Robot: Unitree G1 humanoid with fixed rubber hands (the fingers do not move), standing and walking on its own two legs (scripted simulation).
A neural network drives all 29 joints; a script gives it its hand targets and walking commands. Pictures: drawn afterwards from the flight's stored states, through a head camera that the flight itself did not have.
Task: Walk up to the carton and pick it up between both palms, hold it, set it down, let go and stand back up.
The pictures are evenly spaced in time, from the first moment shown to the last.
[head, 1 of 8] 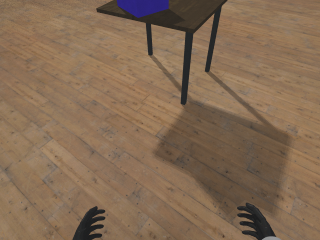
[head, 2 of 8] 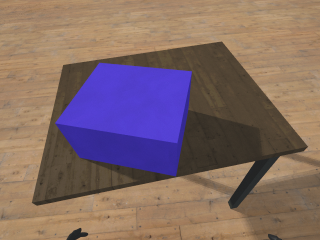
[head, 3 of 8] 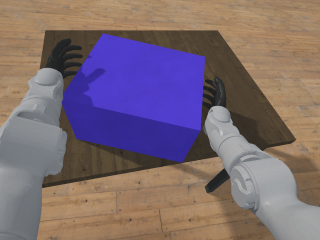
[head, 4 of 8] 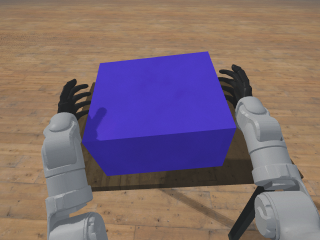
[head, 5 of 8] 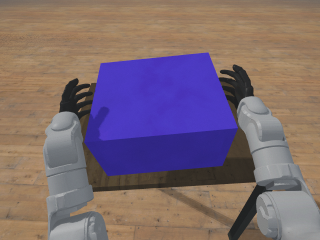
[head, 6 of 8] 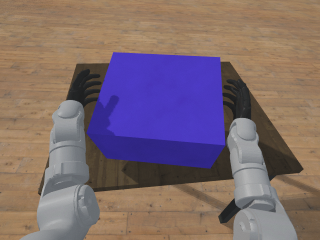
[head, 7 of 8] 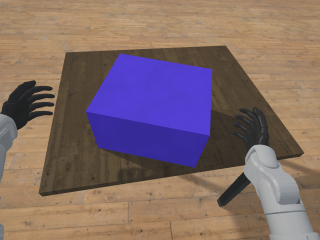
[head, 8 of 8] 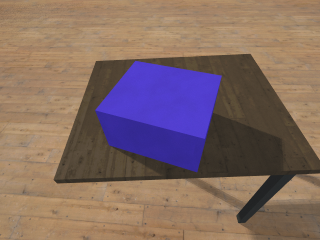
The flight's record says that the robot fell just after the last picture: no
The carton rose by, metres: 0.17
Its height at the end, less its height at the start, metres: +0.00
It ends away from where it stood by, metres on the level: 0.03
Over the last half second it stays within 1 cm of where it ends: yes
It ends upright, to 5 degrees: yes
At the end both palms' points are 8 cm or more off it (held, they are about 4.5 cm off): yes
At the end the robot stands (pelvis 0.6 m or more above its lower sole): yes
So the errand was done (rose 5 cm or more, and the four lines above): yes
